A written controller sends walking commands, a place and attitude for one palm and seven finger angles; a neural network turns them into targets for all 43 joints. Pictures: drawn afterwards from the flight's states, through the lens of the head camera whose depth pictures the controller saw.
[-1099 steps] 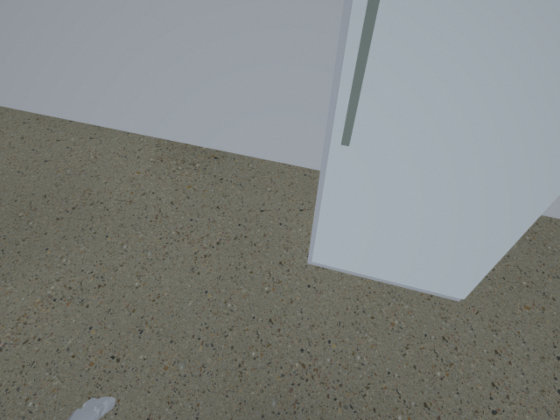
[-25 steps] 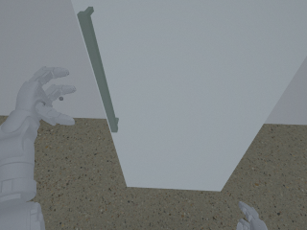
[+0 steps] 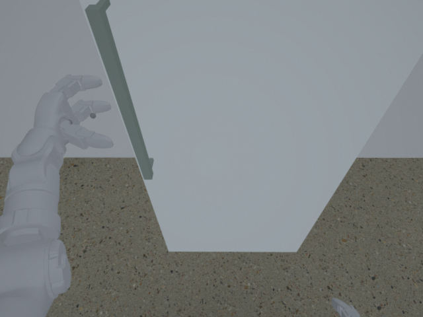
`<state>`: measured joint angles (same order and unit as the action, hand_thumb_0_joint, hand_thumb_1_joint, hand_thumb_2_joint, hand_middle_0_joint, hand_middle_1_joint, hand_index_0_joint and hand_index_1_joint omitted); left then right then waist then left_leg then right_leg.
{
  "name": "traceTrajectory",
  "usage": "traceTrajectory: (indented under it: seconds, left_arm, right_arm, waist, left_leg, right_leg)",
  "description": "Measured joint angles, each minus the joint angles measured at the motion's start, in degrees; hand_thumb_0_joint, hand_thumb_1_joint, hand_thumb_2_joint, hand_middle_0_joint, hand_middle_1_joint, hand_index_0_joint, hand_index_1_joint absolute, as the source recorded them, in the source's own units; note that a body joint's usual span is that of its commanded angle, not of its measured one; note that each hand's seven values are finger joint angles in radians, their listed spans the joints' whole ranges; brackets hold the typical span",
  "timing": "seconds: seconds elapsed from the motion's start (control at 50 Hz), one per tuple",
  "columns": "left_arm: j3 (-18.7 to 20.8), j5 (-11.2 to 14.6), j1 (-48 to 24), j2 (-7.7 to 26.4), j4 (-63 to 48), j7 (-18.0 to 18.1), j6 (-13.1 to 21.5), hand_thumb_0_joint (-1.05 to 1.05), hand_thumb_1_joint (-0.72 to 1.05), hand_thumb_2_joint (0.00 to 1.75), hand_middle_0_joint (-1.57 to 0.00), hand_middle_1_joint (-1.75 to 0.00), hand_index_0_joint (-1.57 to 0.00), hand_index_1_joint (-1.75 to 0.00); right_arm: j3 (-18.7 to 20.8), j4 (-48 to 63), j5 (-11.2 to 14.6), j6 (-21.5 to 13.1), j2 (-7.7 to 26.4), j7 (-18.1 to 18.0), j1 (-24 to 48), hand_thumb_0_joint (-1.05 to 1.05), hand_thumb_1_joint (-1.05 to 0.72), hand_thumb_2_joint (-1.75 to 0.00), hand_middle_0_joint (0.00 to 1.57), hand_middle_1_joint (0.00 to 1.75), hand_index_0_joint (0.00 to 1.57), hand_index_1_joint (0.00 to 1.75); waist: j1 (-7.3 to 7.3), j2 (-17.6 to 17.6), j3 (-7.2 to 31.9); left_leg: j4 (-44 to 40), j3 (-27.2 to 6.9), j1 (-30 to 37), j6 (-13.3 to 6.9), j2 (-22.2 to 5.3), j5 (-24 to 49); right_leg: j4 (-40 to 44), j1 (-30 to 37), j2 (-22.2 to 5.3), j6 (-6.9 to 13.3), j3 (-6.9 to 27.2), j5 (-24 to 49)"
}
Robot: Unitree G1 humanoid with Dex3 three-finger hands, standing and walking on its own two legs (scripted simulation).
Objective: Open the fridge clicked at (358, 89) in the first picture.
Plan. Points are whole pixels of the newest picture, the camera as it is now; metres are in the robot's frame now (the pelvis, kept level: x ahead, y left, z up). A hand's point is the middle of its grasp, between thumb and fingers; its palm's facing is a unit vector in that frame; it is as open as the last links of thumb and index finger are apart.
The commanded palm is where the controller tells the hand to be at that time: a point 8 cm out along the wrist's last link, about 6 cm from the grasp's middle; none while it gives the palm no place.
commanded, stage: move the hooked fingers beside the handle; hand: left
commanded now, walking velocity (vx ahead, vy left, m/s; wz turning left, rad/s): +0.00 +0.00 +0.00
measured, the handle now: (131, 110) +0.47 +0.17 +0.15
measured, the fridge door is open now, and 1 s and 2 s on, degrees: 0 0 0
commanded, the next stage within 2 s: feel for the door with the fingertips in 1.34 s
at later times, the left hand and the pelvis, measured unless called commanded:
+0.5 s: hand (84, 114) +0.41 +0.23 +0.19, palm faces +0.00 -1.00 +0.00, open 14.0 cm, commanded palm +0.39 +0.28 +0.18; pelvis +0.00 +0.00 +0.00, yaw +0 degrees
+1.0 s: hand (94, 119) +0.43 +0.23 +0.17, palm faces +0.03 -1.00 +0.00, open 14.0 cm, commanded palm +0.40 +0.28 +0.18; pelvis +0.00 +0.00 +0.00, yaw -1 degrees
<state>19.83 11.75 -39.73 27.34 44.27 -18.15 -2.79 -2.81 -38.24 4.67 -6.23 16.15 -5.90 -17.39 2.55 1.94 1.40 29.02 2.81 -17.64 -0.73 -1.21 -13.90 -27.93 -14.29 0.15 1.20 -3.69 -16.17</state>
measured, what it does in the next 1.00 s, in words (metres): stands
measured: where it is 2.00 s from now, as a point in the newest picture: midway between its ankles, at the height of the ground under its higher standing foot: outside the picture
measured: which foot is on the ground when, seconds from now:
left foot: down 0.00-1.00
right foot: down 0.00-1.00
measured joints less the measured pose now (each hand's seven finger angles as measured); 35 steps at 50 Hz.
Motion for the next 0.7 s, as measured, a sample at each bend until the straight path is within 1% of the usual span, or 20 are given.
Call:
traceTrajectory:
  seconds: [0.06,0.14,0.18,0.26,0.34,0.42,0.46,0.52,0.6,0.64,0.7]
  left_arm:
    - [0.50,-0.13,-0.34,0.08,0.78,0.00,1.17,-0.01,-0.50,0.30,-0.30,-1.20,-0.30,-1.20]
    - [1.72,0.09,1.84,-0.34,-1.23,-0.17,2.56,-0.01,-0.50,0.30,-0.30,-1.20,-0.30,-1.20]
    - [2.29,0.36,3.05,-0.29,-1.85,-0.42,2.51,-0.01,-0.50,0.30,-0.30,-1.20,-0.30,-1.20]
    - [2.76,0.21,4.19,0.57,-1.21,-0.75,1.10,-0.01,-0.50,0.30,-0.30,-1.20,-0.30,-1.20]
    - [2.25,-0.22,4.74,0.64,-2.70,-0.31,0.89,-0.01,-0.50,0.30,-0.30,-1.20,-0.30,-1.20]
    - [1.91,0.75,4.86,-0.40,-5.82,-0.71,2.30,-0.01,-0.50,0.30,-0.30,-1.20,-0.30,-1.20]
    - [1.15,1.34,4.11,-0.75,-5.98,-1.02,2.25,-0.01,-0.51,0.30,-0.30,-1.20,-0.30,-1.20]
    - [-0.70,1.57,2.10,-1.06,-3.77,-1.20,0.60,-0.01,-0.51,0.30,-0.30,-1.20,-0.30,-1.21]
    - [-1.69,0.61,0.89,-1.34,-0.56,-0.01,-1.69,-0.01,-0.51,0.30,-0.30,-1.20,-0.30,-1.21]
    - [-1.80,0.10,1.29,-1.89,-0.62,1.02,-1.28,-0.01,-0.51,0.30,-0.30,-1.20,-0.30,-1.21]
    - [-1.01,-0.40,1.84,-2.74,-1.92,2.20,0.95,-0.01,-0.51,0.30,-0.30,-1.20,-0.30,-1.20]
  right_arm:
    - [0.39,-0.15,-0.15,0.38,0.20,0.18,-0.87,0.01,-0.91,-0.89,0.21,0.30,0.20,0.30]
    - [0.86,0.07,-0.26,0.79,0.41,0.62,-2.13,0.01,-0.91,-0.89,0.21,0.30,0.20,0.30]
    - [0.94,0.24,-0.16,1.09,0.42,0.76,-2.54,0.01,-0.91,-0.89,0.21,0.30,0.20,0.30]
    - [0.93,0.79,0.11,1.65,0.36,0.66,-2.64,0.01,-0.91,-0.89,0.21,0.30,0.20,0.30]
    - [1.01,1.20,0.05,1.48,0.34,0.36,-2.07,0.01,-0.91,-0.89,0.21,0.30,0.20,0.30]
    - [0.82,0.92,-0.08,0.95,0.14,0.20,-1.22,0.01,-0.91,-0.89,0.21,0.30,0.20,0.30]
    - [0.67,0.78,0.06,0.77,-0.03,0.19,-0.79,0.01,-0.91,-0.89,0.21,0.30,0.20,0.30]
    - [0.43,0.81,0.34,0.76,-0.13,0.27,0.03,0.01,-0.91,-0.89,0.21,0.30,0.20,0.30]
    - [0.18,1.71,0.30,1.36,-0.15,0.55,1.43,0.01,-0.91,-0.89,0.21,0.30,0.20,0.30]
    - [0.17,2.23,0.13,1.41,-0.26,0.61,1.74,0.01,-0.91,-0.89,0.21,0.30,0.20,0.30]
    - [-0.08,2.27,-0.22,1.34,-0.60,0.62,1.79,0.01,-0.91,-0.89,0.21,0.30,0.20,0.30]
  waist:
    - [0.33,-0.10,0.17]
    - [0.53,-0.09,0.79]
    - [0.56,-0.15,1.10]
    - [0.54,-0.28,1.15]
    - [0.09,-0.21,0.31]
    - [-0.59,-0.31,0.28]
    - [-0.86,-0.37,0.61]
    - [-1.07,-0.25,1.30]
    - [-0.74,0.14,1.31]
    - [-0.61,0.25,0.93]
    - [-0.51,-0.05,0.22]
  left_leg:
    - [-0.01,0.32,-0.26,-0.05,-0.04,-0.10]
    - [-0.26,1.03,0.18,-0.09,-0.20,-0.40]
    - [-0.35,1.31,0.52,-0.11,-0.26,-0.57]
    - [-0.14,1.31,0.58,-0.12,-0.32,-0.77]
    - [0.15,0.86,0.26,-0.19,-0.26,-0.68]
    - [0.03,0.53,0.45,-0.24,-0.14,-0.54]
    - [0.04,0.33,0.60,-0.26,-0.03,-0.55]
    - [0.33,0.03,0.23,-0.33,0.18,-0.58]
    - [0.56,0.06,-0.60,-0.47,0.36,-0.39]
    - [0.59,0.15,-0.86,-0.52,0.39,-0.28]
    - [0.44,0.30,-0.75,-0.49,0.32,-0.17]
  right_leg:
    - [-0.10,-0.45,0.02,-0.05,0.34,-0.03]
    - [0.07,-0.33,0.16,-0.13,1.06,-0.08]
    - [0.10,-0.12,0.22,-0.17,1.35,-0.17]
    - [0.05,0.02,0.28,-0.18,1.36,-0.29]
    - [0.24,0.10,0.24,-0.20,0.92,-0.12]
    - [0.66,0.57,0.15,-0.26,0.60,0.08]
    - [0.73,0.84,0.05,-0.29,0.40,0.04]
    - [0.44,0.60,-0.15,-0.38,0.09,-0.12]
    - [-0.11,-0.37,-0.36,-0.47,0.11,-0.11]
    - [-0.27,-0.72,-0.39,-0.51,0.20,-0.04]
    - [-0.27,-0.75,-0.33,-0.49,0.37,0.07]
